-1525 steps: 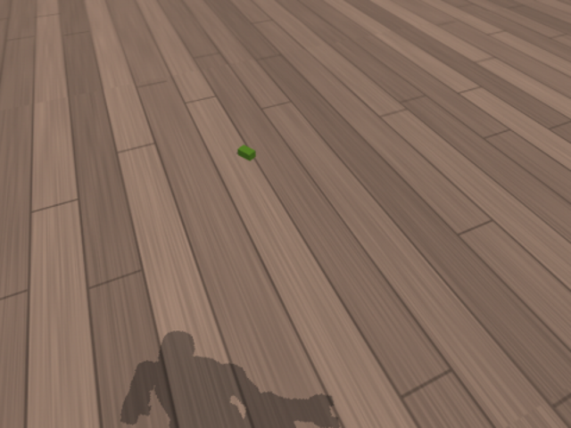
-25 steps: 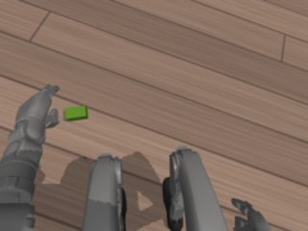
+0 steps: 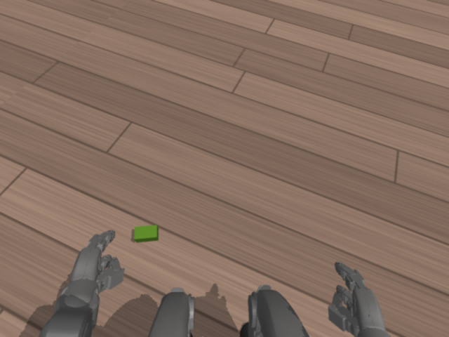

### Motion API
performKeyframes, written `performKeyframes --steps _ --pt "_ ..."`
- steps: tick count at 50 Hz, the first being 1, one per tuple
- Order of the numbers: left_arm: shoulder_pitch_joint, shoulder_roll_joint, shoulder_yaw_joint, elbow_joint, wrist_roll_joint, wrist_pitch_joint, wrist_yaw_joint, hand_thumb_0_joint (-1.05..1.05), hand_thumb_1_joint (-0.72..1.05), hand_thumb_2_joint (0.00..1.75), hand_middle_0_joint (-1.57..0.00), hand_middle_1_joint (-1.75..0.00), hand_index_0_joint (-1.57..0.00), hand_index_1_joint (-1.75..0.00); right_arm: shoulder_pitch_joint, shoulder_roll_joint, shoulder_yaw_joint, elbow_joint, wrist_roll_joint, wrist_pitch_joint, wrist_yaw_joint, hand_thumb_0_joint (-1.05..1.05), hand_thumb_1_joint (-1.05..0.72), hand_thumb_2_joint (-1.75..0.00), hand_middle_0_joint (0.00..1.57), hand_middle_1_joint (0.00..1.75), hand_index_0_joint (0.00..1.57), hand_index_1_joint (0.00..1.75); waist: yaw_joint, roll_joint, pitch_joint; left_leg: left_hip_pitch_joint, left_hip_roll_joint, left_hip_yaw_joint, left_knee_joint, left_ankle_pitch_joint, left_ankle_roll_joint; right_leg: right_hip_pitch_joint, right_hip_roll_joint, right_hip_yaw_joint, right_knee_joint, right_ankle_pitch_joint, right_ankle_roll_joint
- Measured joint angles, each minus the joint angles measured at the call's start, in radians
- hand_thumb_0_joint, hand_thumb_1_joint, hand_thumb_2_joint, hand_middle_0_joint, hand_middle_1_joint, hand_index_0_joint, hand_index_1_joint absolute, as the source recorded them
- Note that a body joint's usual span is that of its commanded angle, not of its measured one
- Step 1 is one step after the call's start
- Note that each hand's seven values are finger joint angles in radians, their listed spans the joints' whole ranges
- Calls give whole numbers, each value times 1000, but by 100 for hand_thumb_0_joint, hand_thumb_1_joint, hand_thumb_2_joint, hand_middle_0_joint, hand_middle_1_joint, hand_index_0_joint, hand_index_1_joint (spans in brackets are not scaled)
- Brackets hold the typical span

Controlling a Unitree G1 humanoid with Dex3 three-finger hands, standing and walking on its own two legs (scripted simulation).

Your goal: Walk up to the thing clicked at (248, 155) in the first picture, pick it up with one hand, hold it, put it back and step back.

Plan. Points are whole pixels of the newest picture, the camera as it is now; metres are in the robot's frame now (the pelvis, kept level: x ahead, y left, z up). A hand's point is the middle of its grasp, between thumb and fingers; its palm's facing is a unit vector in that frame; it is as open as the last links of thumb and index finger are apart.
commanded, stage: home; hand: left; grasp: from above
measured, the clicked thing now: (146, 233) +0.51 +0.26 -0.62
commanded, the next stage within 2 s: none
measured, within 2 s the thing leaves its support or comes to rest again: neither
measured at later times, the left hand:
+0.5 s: hand (93, 293) +0.20 +0.19 +0.04, palm faces +0.06 -0.98 -0.21, open 7.4 cm
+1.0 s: hand (101, 289) +0.21 +0.18 +0.03, palm faces +0.06 -0.98 -0.20, open 7.4 cm
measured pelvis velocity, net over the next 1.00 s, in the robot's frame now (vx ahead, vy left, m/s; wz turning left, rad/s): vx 0.05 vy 0.00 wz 0.02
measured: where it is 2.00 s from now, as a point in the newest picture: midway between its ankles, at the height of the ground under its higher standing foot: outside the picture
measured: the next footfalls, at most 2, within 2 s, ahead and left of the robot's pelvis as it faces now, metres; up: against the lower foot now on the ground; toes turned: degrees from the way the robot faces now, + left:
none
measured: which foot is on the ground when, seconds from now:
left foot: down 0.00-1.00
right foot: down 0.00-1.00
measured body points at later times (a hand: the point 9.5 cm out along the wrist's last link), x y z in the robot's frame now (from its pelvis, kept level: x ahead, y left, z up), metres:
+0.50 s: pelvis +0.05 +0.01 +0.08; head +0.06 +0.01 +0.53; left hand +0.20 +0.24 +0.05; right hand +0.22 -0.23 +0.02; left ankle +0.05 +0.11 -0.60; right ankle +0.06 -0.12 -0.60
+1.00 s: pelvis +0.05 +0.00 +0.08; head +0.07 +0.00 +0.53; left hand +0.20 +0.23 +0.05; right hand +0.21 -0.24 +0.02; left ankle +0.05 +0.11 -0.60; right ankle +0.06 -0.12 -0.60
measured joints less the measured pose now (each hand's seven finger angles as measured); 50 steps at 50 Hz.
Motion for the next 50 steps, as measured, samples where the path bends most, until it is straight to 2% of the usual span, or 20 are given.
performKeyframes --steps 4,8,14,19,31,50 --pt "81 -21 6 -64 -38 32 -4 1 90 89 -21 -30 -21 -30 38 0 2 -2 -2 -13 -25 1 -90 -90 20 30 20 30 -3 7 9 132 3 0 -105 19 0 134 5 1 -110 21 2" --pt "181 -36 0 -149 -60 62 -10 1 90 89 -21 -30 -20 -30 83 -3 -1 -16 -5 -25 -43 1 -90 -90 20 30 20 30 -1 13 18 257 6 2 -210 41 2 261 9 5 -219 46 4" --pt "338 -47 -21 -290 -65 89 -18 1 90 89 -21 -30 -20 -30 137 -4 -10 -40 -14 -44 -65 1 -90 -90 20 30 20 30 8 26 13 405 7 10 -332 65 6 410 11 13 -345 73 9" --pt "419 -51 -31 -367 -64 102 -32 1 90 89 -21 -30 -20 -30 145 -2 -13 -50 -20 -63 -76 1 -90 -90 20 30 20 30 20 35 8 481 4 12 -383 72 10 486 9 16 -398 80 13" --pt "407 -50 -32 -353 -49 108 -69 1 90 89 -21 -30 -20 -29 104 1 -10 -53 -38 -113 -72 1 -90 -90 20 30 20 30 39 20 31 522 -3 6 -403 74 8 529 3 11 -411 76 12" --pt "406 -51 -32 -355 -52 101 -66 1 90 89 -21 -30 -20 -29 132 -4 -15 -26 -38 -110 -69 2 -90 -90 20 30 20 30 36 23 37 526 2 7 -405 71 0 526 7 12 -403 69 5"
